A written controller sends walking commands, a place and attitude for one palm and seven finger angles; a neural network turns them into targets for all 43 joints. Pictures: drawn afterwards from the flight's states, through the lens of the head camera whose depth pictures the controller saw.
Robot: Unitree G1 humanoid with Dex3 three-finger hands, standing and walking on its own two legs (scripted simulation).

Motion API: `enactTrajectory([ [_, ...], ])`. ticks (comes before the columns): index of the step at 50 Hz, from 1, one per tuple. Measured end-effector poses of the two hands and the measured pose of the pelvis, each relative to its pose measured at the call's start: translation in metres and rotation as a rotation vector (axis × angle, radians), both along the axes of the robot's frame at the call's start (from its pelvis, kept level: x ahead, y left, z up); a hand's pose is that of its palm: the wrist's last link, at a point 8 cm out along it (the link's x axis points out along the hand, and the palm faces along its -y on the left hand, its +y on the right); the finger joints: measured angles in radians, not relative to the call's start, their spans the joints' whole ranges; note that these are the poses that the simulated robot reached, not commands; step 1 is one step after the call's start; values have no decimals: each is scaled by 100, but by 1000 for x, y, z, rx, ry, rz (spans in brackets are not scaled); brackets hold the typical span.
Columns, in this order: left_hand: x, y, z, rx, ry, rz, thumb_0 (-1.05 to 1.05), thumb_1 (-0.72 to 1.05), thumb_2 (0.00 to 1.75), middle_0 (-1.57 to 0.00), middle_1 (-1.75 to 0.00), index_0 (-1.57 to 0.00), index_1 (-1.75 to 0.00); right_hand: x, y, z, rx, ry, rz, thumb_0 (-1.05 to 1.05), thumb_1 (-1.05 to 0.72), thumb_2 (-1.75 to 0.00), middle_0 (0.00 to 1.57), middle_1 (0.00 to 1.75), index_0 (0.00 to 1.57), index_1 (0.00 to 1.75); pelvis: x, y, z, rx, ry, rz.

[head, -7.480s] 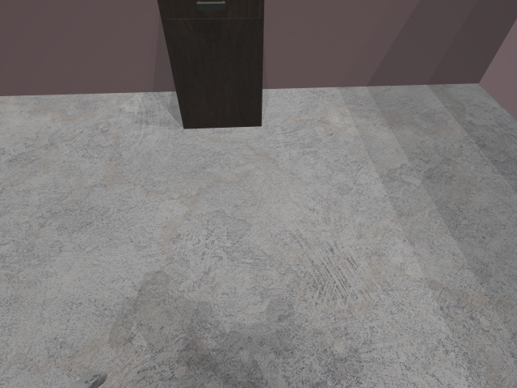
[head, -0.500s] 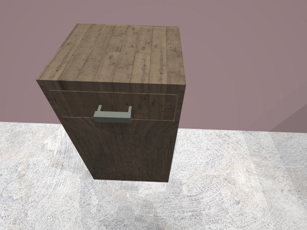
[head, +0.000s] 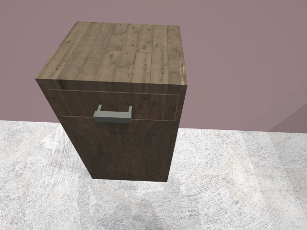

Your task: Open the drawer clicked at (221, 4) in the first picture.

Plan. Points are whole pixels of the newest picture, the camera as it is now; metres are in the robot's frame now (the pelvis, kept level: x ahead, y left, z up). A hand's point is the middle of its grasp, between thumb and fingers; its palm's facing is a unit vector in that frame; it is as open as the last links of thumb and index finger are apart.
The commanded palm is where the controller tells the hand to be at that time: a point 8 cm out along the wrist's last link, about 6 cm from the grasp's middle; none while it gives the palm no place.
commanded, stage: raise the hand with hooked fingers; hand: left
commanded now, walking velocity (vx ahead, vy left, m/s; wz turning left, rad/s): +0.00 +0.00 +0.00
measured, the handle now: (114, 112) +0.51 +0.17 -0.04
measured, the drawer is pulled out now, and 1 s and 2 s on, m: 0.00 0.00 0.00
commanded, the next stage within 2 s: move the hooked fingers above the handle in 1.96 s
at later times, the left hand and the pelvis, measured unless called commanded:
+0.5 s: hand (89, 225) +0.15 +0.17 -0.06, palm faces -0.04 -0.19 -0.98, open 8.7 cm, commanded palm +0.14 +0.21 -0.01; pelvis -0.04 -0.02 -0.03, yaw -1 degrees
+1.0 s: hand (69, 195) +0.20 +0.22 +0.00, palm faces +0.01 -0.10 -0.99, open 11.7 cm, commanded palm +0.17 +0.23 +0.06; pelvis -0.05 -0.01 -0.02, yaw +1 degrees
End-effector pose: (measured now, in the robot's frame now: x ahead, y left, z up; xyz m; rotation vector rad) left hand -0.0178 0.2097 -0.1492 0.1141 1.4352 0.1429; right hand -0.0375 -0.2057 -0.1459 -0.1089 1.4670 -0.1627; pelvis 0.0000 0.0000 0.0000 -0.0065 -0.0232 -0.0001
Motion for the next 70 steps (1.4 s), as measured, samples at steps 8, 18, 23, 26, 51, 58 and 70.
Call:
enactTrajectory([
  [8, 59, 29, 45, 219, -288, -191, 5, 95, 89, -20, -31, -20, -30, 36, -13, 7, -59, -253, -7, 1, -92, -89, 20, 30, 21, 30, -4, 1, -4, 24, 27, -2],
  [18, 199, -7, 170, 906, -993, -880, 2, 76, 83, -20, -40, -20, -40, 190, -60, 52, -96, -772, 191, 2, -92, -89, 20, 30, 20, 30, -30, -6, -21, 41, 150, -24],
  [23, 164, -32, 152, 967, -1023, -1026, 1, 64, 78, -21, -47, -21, -47, 241, -58, 78, -82, -843, 289, 1, -92, -89, 20, 30, 20, 30, -36, -17, -30, 55, 177, -32],
  [26, 137, -25, 138, 1038, -952, -1038, 0, 56, 75, -23, -52, -23, -51, 259, -48, 75, -66, -836, 347, 1, -91, -89, 20, 30, 20, 30, -39, -24, -35, 54, 189, -13],
  [51, 194, 17, 204, 1127, -975, -1045, 0, -3, 50, -28, -89, -28, -89, 141, -40, 16, -40, -475, 210, 1, -91, -89, 20, 30, 21, 30, -48, -12, -17, 26, 118, 23],
  [58, 211, 28, 221, 1169, -999, -1015, 0, -19, 44, -29, -100, -30, -99, 157, -46, 27, -81, -509, 199, 1, -91, -89, 20, 30, 20, 30, -45, -3, -13, 22, 100, 26],
  [70, 242, 33, 261, 1184, -990, -1038, 0, -43, 33, -31, -116, -31, -115, 208, 3, 49, 23, -625, 258, 1, -91, -89, 20, 30, 20, 30, -35, 2, -3, 18, 55, 31],
])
